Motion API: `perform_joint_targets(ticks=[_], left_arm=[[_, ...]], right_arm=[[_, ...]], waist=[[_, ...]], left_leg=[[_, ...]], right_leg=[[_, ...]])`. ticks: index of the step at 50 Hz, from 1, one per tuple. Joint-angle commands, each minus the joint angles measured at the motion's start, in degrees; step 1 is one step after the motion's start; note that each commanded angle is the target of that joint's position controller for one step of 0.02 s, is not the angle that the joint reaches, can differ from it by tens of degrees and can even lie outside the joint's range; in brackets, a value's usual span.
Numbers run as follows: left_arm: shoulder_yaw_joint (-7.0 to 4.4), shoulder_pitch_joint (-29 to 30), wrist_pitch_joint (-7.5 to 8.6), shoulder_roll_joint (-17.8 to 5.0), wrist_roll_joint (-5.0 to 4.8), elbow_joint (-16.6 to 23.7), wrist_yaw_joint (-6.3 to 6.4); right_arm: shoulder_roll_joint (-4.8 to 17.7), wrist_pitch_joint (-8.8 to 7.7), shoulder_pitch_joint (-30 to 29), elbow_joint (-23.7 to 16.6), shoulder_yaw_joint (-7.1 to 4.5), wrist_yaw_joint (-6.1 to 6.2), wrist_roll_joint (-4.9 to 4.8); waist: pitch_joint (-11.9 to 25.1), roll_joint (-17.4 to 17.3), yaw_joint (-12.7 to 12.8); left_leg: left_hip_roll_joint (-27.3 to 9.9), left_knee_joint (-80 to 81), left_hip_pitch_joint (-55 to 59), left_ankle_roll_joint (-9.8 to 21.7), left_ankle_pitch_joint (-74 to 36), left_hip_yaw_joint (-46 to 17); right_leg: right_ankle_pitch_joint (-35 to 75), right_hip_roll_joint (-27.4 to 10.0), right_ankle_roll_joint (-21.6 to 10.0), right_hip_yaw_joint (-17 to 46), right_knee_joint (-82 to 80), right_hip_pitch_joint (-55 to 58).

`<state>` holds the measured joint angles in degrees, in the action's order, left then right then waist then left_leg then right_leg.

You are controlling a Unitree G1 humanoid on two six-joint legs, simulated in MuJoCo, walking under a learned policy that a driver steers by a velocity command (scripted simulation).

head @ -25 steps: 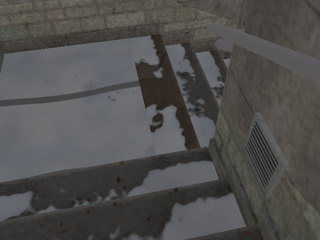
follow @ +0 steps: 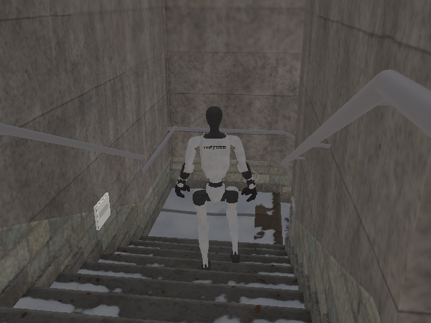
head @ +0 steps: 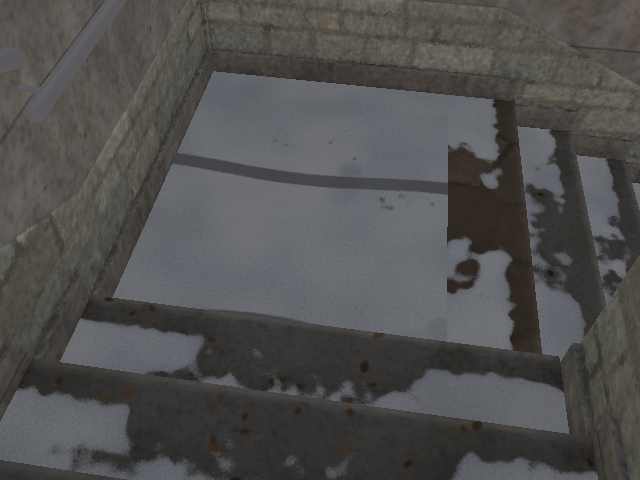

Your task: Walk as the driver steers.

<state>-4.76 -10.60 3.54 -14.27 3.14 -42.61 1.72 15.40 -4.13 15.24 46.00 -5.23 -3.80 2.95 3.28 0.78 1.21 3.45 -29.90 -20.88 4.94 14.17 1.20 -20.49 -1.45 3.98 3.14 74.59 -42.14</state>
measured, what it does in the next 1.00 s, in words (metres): goes down: right foot, then right foot 0.15 m lower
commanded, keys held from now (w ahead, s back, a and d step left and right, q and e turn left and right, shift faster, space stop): q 0.14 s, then e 0.22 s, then w+e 0.56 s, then e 0.08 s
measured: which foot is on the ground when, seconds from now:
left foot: down 0.00-1.00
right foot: up 0.00-0.24, down 0.26-0.60, up 0.62-0.98, down 1.00-1.00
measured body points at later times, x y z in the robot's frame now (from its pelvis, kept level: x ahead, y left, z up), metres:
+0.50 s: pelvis +0.02 -0.03 -0.01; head +0.03 -0.03 +0.44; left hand +0.07 +0.23 -0.14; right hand +0.14 -0.28 -0.13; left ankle +0.00 +0.07 -0.73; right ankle -0.01 -0.15 -0.73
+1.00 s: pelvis +0.22 -0.12 -0.12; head +0.22 -0.14 +0.33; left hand +0.46 +0.04 -0.22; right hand +0.03 -0.28 -0.27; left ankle +0.01 +0.08 -0.72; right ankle +0.31 -0.24 -0.86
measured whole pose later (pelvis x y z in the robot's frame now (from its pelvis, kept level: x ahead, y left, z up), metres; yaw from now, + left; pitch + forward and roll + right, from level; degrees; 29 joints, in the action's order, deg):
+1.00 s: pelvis +0.22 -0.12 -0.12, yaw -13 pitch +0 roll +4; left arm -0.2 -5.3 4.0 -13.7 6.0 -44.9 -4.9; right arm 10.7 -5.0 33.5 60.7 2.6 -1.7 6.3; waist -0.3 3.0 -8.4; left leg -5.8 -63.2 -3.0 -4.4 47.9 8.6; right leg 14.5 -5.3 -4.1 -3.5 26.5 -23.6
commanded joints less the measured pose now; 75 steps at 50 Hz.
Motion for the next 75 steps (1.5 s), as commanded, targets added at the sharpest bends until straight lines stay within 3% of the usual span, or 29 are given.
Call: perform_joint_targets(ticks=[1, 9, 11, 13, 14, 15, 16, 18, 21, 24, 28, 30, 31, 32, 38, 41, 43, 47, 50, 51, 52, 54, 56, 59, 63, 66, 69, 72, 75], left_arm=[[-0.37, -6.3, -1.07, -4.2, 0.18, -0.2, -1.56], [2.97, 1.7, -2.42, -0.7, -0.52, 2.0, -0.99], [3.34, -8.6, -2.52, 0.7, 0.35, -2.5, -3.54], [3.45, -11.6, -2.17, 1.0, -2.90, -5.0, -6.24], [3.53, -12.3, -1.79, 0.0, -4.46, -5.9, -7.13], [1.76, -11.7, -3.16, -5.8, -4.31, -5.7, -3.53], [1.80, -8.3, -3.76, -6.7, -4.41, -4.9, -1.69], [0.67, 8.0, -0.84, -9.7, -2.58, 1.5, -6.23], [-0.15, -8.2, 0.42, -6.3, -1.13, -3.1, -5.32], [0.81, -7.5, 2.68, -1.8, -0.85, -1.6, -3.23], [0.38, 1.3, 2.06, -4.8, -2.36, 4.6, -4.70], [1.18, 5.8, 2.71, -1.8, -0.40, 6.7, -4.92], [2.75, 4.8, 3.30, 3.3, 1.26, 7.4, -4.99], [2.93, 3.6, 3.53, 2.3, 1.33, 6.3, -3.98], [4.38, 1.5, 1.47, 0.0, 4.08, 0.7, -7.78], [4.86, 8.4, 0.42, -0.4, 2.30, 1.2, -8.81], [5.49, 11.2, -0.10, 0.5, 1.62, 2.0, -8.46], [4.33, 11.5, -0.44, -3.0, 4.32, 1.7, -6.46], [-1.83, -16.3, 1.57, -13.1, 2.43, -7.7, -5.43], [-2.42, -25.7, 0.87, -18.1, 3.15, -9.3, -5.32], [-1.87, -29.3, 1.56, -16.8, 3.17, -7.3, -5.63], [0.36, -24.7, 2.84, -7.2, 0.45, -6.7, -6.08], [4.64, -11.0, 3.86, 1.6, 1.41, -2.9, -5.82], [3.49, -6.9, 4.47, -5.4, 1.20, -2.0, -5.13], [4.79, -2.5, 4.94, -5.0, 1.84, -2.2, -5.03], [5.48, -18.0, 4.60, -1.0, -0.21, -8.4, -0.87], [5.68, -33.2, 2.48, 2.9, 0.97, -14.8, 1.78], [6.00, -22.7, 2.33, 4.9, -0.98, -10.6, 0.72], [5.02, -15.4, 2.32, 0.3, 1.53, -8.9, -1.81]], right_arm=[[6.3, -1.34, -1.4, -4.8, -1.28, 0.36, -0.54], [4.4, -2.21, 2.6, -4.8, 0.54, 0.48, -2.65], [3.1, -1.58, -0.9, -4.6, 2.01, -1.54, -3.40], [2.1, -0.37, -6.2, -4.0, 3.69, -4.95, -6.41], [2.7, 0.48, -4.7, -2.8, 3.90, -6.33, -6.35], [3.5, 2.96, 4.3, -3.1, 2.27, 1.07, -3.70], [3.3, 4.04, 4.8, -2.3, 2.90, 3.79, -3.59], [10.2, 2.42, -1.9, -5.3, 0.40, 0.38, -3.27], [6.1, 2.41, 5.2, -1.0, 1.06, 0.79, -2.41], [-0.8, 0.06, -2.1, -4.8, 3.39, 3.53, -1.67], [1.8, -1.14, 0.5, -6.3, 1.94, 3.75, 0.34], [3.7, -2.96, 16.5, -2.2, 1.75, 3.96, 1.85], [7.5, -3.68, 25.9, 1.2, 1.36, 4.06, 2.46], [7.8, -2.96, 24.2, 1.8, 1.60, 3.82, 1.64], [-6.3, -3.11, 6.9, 1.6, 8.02, 7.57, 2.62], [-1.1, -4.24, 16.4, 7.4, 7.61, 8.54, 2.55], [2.6, -2.62, 19.0, 9.8, 7.19, 4.87, 5.34], [5.4, -2.61, 14.6, 11.7, 6.02, 2.63, 1.81], [8.0, 0.05, 14.5, 13.0, 4.86, 0.47, 5.36], [-2.5, -0.02, 24.8, 12.6, 6.33, -0.54, 2.44], [-2.2, -1.42, 19.1, 6.9, 6.49, -0.86, 0.61], [3.3, -2.84, -2.9, -0.3, 6.40, 0.79, -1.52], [3.1, -3.30, 3.2, 2.5, 5.68, 2.94, -0.01], [1.0, -1.57, 7.0, 6.8, 5.26, 1.78, 1.75], [-0.8, 0.37, 12.1, 10.0, 5.42, 0.07, 2.53], [2.8, -0.06, -6.9, 3.3, 4.68, 1.64, 2.12], [-2.8, 0.22, -18.5, -1.0, 6.55, 3.34, 2.31], [-1.4, 0.47, -10.0, 3.4, 6.58, 1.84, 1.10], [0.4, 1.70, -5.8, 4.8, 5.25, 0.02, 1.39]], waist=[[1.7, -5.4, 2.0], [3.6, -4.9, -3.7], [3.2, -4.8, -0.1], [0.8, -1.7, 5.2], [2.3, -3.2, 4.0], [7.7, -0.1, -2.9], [6.3, 2.6, -4.1], [-1.0, 4.5, -6.4], [-10.0, -0.6, -3.1], [-3.5, 2.6, -0.6], [-6.3, 3.5, -5.0], [-5.1, -6.1, -10.9], [-4.6, -14.5, -11.2], [-7.1, -4.1, -9.2], [-7.0, -2.3, -3.6], [-7.0, -0.5, -8.1], [-8.3, -5.2, -8.2], [-13.5, -2.9, -6.6], [-2.4, 4.0, 3.5], [15.1, 16.1, -0.3], [21.7, 14.5, 1.6], [7.4, 3.6, 7.4], [-1.3, -6.3, -4.6], [-2.0, 1.5, -8.1], [0.9, 0.4, -10.8], [0.0, 1.2, 1.9], [0.3, 1.2, 9.0], [-1.5, -1.7, 3.8], [-4.1, 1.8, 0.1]], left_leg=[[-12.6, 10.5, -2.3, 10.9, -15.0, -14.9], [-15.0, 0.0, 11.1, 11.8, -17.3, -24.6], [-11.5, -3.3, -3.6, 8.6, -18.3, -19.6], [-8.9, -3.1, -9.2, 4.0, -20.1, -19.5], [-8.4, -2.4, -7.2, 1.6, -19.5, -21.4], [-5.9, -6.0, 2.4, 0.2, -28.2, -11.8], [-4.5, -7.1, 4.2, -1.3, -27.2, -9.5], [-1.3, -5.1, 6.4, -2.0, 4.0, -3.5], [-4.0, 0.4, 1.1, 4.1, 35.0, -8.3], [-3.3, -7.6, 5.1, 3.5, 23.0, -4.0], [-0.9, -10.3, 12.7, 1.6, 14.5, 0.3], [-9.2, -3.4, 24.7, 10.0, 7.5, -17.7], [-24.6, 6.3, 31.5, 22.1, -3.1, -43.2], [-30.4, 10.6, 30.6, 23.3, -1.5, -48.6], [-14.8, 1.3, 6.9, 6.3, -0.8, -9.0], [-13.0, -6.5, 3.3, 4.1, 5.9, -1.9], [-13.5, -2.9, -11.9, 4.7, 16.2, -0.2], [-20.5, -9.8, 4.0, 2.4, 7.1, -4.2], [-12.7, -45.7, -3.2, -4.3, -5.9, 4.1], [-5.2, -71.6, -16.4, -8.4, 29.3, 6.8], [-3.3, -82.8, -25.2, -10.3, 31.1, 1.0], [-9.4, -80.6, -44.6, -8.6, 24.3, -3.0], [-15.2, -55.1, -28.8, -6.7, 1.8, -9.3], [-13.4, -40.2, -13.7, -7.9, -4.8, -4.9], [-11.1, -39.0, -2.2, -8.2, -15.2, -3.7], [-15.4, -25.8, -38.9, -9.5, -19.3, -12.9], [-16.2, -20.0, -57.2, -10.9, -11.6, -13.4], [-16.3, -12.0, -35.5, -9.2, -32.5, -6.0], [-9.5, -16.8, -10.7, -6.7, -31.7, 2.7]], right_leg=[[8.3, -0.7, 0.8, 0.9, 1.4, 1.6], [-2.3, -3.3, 4.4, 0.7, -17.0, -1.6], [-0.1, -2.5, 4.0, -3.1, -18.0, 15.0], [11.7, -3.1, 4.6, -3.8, -37.2, 27.0], [18.0, -2.7, 3.7, -2.0, -38.5, 31.1], [27.0, -3.7, -1.9, 0.2, -41.2, 35.3], [40.3, -6.2, -5.2, 3.4, -41.4, 34.2], [6.0, -1.2, -7.7, 2.2, -47.7, 15.6], [-27.1, -0.8, -11.4, 4.7, -49.9, 14.0], [-16.6, -3.0, -16.3, 8.4, -50.6, 20.3], [-13.3, -4.1, -19.8, 14.1, -48.0, 10.8], [-10.3, 3.2, -16.2, 8.9, -26.4, -3.5], [-16.2, 6.1, -11.9, 7.0, -7.9, -17.2], [-11.1, 2.3, -10.6, 14.3, -4.3, -23.1], [32.4, -8.0, -8.8, 5.4, -17.3, -8.1], [49.3, -7.8, -7.8, -0.1, -36.3, -3.1], [45.5, -3.4, -6.2, -7.3, -35.2, 18.7], [30.0, -4.2, -7.8, -5.4, -43.0, 16.0], [41.6, 0.3, -9.8, -11.9, -49.8, 53.7], [75.1, -9.0, -21.3, 3.3, -35.3, 77.4], [88.9, -15.3, -29.5, 15.9, -34.6, 83.9], [46.1, -19.9, -26.7, 18.5, -44.1, 68.2], [43.8, -18.3, -23.3, 13.3, -47.5, 31.1], [44.3, -13.5, -24.5, 7.1, -54.3, 7.4], [37.8, -10.9, -15.8, 2.1, -45.4, 1.1], [28.3, -18.3, -19.9, 13.5, -38.0, 37.3], [27.2, -21.8, -24.2, 22.4, -36.5, 52.1], [16.9, -13.0, -18.8, 5.9, -32.3, 27.8], [0.9, -11.2, -16.4, -0.3, -33.6, 3.4]])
